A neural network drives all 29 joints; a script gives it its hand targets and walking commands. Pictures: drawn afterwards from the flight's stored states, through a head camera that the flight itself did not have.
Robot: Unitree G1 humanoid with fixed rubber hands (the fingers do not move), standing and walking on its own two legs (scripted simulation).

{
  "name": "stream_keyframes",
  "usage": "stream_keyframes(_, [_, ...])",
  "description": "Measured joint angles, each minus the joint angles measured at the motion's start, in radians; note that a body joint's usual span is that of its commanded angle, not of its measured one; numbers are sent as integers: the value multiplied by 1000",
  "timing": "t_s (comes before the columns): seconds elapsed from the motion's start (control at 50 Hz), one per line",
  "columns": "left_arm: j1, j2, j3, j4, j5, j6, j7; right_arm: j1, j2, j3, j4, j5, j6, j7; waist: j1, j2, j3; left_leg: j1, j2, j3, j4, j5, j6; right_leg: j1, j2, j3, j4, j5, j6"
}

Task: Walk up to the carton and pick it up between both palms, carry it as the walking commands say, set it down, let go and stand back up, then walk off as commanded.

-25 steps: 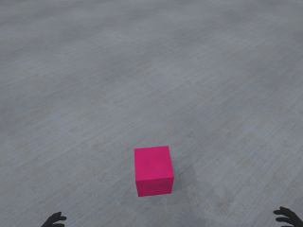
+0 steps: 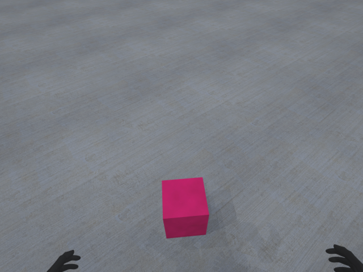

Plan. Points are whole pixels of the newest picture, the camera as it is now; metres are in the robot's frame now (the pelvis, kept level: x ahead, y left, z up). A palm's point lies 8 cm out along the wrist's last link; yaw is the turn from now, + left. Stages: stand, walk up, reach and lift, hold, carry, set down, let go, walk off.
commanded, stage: walk up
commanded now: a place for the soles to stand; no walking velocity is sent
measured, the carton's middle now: (184, 208) +0.56 +0.05 -0.62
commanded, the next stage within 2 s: none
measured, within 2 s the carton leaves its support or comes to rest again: neither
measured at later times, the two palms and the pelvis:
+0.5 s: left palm out of the picture +0.11 +0.32 -0.08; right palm out of the picture +0.14 -0.32 -0.04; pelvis +0.00 +0.00 +0.00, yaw +1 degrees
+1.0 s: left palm out of the picture +0.11 +0.32 -0.08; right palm out of the picture +0.15 -0.32 -0.04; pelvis +0.00 +0.00 +0.00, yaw +2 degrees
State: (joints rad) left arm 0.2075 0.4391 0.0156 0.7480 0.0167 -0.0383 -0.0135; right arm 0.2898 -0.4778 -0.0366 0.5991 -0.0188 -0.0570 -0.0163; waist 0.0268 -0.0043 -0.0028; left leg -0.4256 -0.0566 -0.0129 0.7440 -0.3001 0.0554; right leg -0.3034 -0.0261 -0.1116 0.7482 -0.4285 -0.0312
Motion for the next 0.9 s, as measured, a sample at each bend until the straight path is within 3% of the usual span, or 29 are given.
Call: stream_keyframes(0.9, [-13,0,0,20,0,6,0,1,0,6,0,-4,-9,0,0,-1,9,0,-12,-33,-1,1,-1,15,18,0,-15,-2,-4])
